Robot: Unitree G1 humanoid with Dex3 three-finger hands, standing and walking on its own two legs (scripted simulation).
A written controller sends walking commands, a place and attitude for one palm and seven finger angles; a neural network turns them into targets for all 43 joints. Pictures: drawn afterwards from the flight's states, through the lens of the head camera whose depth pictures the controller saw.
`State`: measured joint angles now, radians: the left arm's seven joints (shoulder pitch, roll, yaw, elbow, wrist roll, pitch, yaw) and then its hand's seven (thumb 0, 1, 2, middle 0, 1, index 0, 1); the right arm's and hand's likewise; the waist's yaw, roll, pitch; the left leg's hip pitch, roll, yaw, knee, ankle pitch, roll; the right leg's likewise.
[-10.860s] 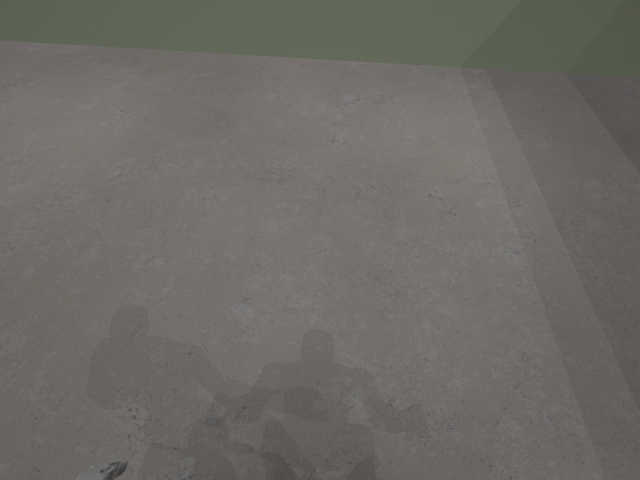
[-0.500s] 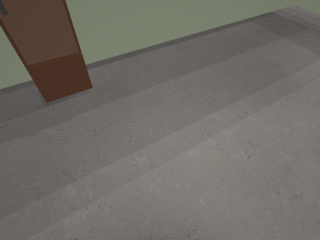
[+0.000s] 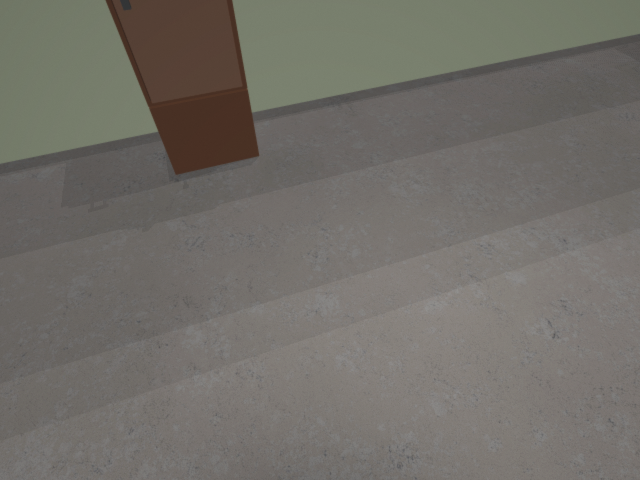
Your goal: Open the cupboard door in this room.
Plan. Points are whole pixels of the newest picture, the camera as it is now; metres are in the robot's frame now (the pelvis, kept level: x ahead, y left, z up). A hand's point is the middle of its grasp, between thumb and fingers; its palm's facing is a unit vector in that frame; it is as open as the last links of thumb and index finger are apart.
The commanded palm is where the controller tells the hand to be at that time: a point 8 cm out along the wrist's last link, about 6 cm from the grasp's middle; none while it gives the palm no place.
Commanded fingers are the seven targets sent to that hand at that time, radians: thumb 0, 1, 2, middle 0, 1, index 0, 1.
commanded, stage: turn or walk to find it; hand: left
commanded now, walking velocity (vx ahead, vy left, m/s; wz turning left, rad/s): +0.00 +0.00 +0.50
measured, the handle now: out of the picture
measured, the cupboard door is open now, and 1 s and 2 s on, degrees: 0 0 0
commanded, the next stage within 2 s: stand and wait in 0.06 s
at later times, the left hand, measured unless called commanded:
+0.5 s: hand out of the picture -0.03 +0.20 -0.17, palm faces +0.12 -0.96 -0.24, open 7.4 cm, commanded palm none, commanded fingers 0.00 0.90 0.90 -0.20 -0.30 -0.20 -0.30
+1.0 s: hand out of the picture -0.08 +0.26 -0.18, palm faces +0.30 -0.93 -0.22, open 7.4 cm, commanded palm none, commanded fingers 0.00 0.90 0.90 -0.20 -0.30 -0.20 -0.30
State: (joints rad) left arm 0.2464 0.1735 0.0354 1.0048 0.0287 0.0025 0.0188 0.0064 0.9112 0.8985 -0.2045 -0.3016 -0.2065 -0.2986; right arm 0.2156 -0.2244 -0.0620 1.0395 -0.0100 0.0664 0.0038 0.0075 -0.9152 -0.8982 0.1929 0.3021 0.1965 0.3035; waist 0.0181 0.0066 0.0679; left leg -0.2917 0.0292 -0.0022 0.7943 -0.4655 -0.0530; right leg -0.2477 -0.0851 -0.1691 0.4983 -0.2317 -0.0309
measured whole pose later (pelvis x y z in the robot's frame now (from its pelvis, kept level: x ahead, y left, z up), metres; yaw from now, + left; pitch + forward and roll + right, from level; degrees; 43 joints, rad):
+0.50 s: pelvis -0.04 +0.01 -0.01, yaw +5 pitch -2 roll +1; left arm 0.24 0.16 0.01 1.09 0.02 0.01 0.03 0.01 0.91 0.90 -0.20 -0.30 -0.20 -0.30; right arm 0.19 -0.18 -0.04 1.06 0.00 0.02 -0.02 0.00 -0.93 -0.90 0.20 0.30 0.20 0.30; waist 0.00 0.03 0.04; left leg -0.21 -0.01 0.02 0.53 -0.28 0.00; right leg -0.21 -0.06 -0.08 0.54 -0.28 0.01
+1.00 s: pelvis -0.07 +0.05 +0.00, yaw +16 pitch -1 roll +0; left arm 0.22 0.24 0.06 1.04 0.02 0.05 0.00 0.01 0.91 0.90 -0.20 -0.30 -0.20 -0.30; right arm 0.27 -0.16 -0.03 1.03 -0.02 0.00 -0.01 0.01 -0.91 -0.90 0.20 0.30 0.20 0.30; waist -0.01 -0.04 0.04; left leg -0.18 0.01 0.08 0.47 -0.28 0.03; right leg -0.45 -0.10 -0.08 1.01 -0.39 0.06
